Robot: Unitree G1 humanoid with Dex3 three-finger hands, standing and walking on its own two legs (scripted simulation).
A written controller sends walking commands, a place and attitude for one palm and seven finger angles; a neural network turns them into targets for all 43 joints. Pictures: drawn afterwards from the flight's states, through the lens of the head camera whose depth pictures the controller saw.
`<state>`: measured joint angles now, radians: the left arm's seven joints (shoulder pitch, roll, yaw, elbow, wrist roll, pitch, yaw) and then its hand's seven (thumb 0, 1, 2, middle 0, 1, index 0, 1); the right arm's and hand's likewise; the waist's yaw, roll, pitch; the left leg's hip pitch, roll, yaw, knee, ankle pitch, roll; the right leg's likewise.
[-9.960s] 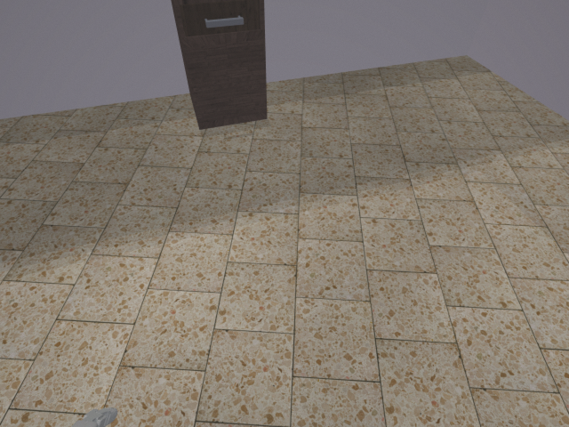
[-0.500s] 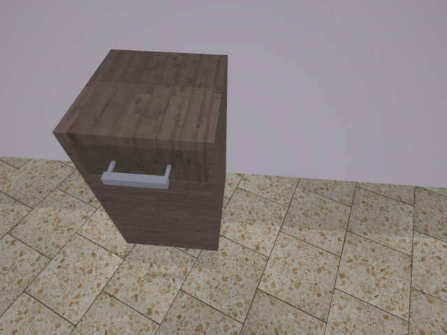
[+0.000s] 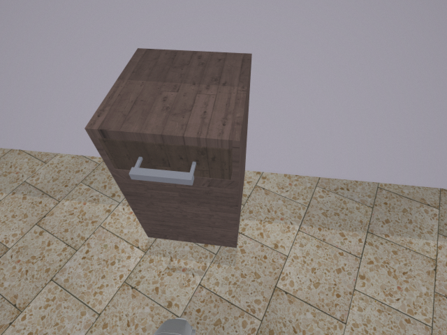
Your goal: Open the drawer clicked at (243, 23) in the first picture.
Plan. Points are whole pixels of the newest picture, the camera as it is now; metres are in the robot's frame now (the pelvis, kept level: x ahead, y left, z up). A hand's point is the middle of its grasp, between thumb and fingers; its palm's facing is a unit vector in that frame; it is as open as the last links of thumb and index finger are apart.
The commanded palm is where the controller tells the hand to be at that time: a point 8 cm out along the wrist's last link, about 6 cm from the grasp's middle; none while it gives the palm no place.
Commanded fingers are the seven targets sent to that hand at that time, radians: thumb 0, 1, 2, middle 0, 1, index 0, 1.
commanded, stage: shuffle to correct the standing spot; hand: left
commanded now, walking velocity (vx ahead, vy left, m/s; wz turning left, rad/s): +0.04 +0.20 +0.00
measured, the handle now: (164, 169) +0.55 +0.24 -0.15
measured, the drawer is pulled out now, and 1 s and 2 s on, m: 0.00 0.00 0.00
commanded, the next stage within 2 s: come to a stop and stand still in 0.02 s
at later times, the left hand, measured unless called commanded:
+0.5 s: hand out of the picture +0.05 +0.26 -0.17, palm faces -0.01 -0.98 -0.22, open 7.2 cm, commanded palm none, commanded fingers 0.00 0.90 0.90 -0.20 -0.30 -0.20 -0.30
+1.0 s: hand out of the picture -0.04 +0.15 -0.17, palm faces +0.06 -0.99 -0.14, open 7.3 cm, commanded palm none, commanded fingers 0.00 0.90 0.90 -0.20 -0.30 -0.20 -0.30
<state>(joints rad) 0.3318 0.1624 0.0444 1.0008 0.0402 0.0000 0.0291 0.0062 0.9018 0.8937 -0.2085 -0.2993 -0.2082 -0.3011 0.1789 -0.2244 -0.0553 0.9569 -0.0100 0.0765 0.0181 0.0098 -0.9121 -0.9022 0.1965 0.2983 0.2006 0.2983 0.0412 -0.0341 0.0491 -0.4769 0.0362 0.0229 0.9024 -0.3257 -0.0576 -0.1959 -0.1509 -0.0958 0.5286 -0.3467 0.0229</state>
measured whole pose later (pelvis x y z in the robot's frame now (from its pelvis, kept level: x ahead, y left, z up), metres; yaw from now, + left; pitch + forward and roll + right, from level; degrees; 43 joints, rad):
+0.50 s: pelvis +0.00 +0.07 -0.01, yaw -2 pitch +1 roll +2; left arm 0.23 0.17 0.04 1.01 0.02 0.05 0.02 0.01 0.94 0.89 -0.20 -0.30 -0.20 -0.30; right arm 0.28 -0.15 -0.01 1.04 -0.03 0.01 -0.04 0.01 -0.93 -0.90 0.20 0.30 0.21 0.30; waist -0.02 -0.03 0.01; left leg -0.25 -0.03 0.15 0.44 -0.20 0.06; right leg -0.27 -0.02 -0.02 0.67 -0.44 -0.01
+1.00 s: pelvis +0.01 +0.01 +0.00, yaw +0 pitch -1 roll +1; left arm 0.38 0.07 -0.02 1.14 0.01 -0.01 0.03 0.01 0.91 0.89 -0.20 -0.30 -0.20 -0.30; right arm 0.34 -0.10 0.02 1.16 -0.01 0.01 -0.04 0.01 -0.91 -0.90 0.20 0.30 0.20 0.30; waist -0.01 0.02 0.01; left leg -0.19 0.05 0.07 0.40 -0.19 -0.04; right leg -0.09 0.07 -0.09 0.39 -0.29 -0.11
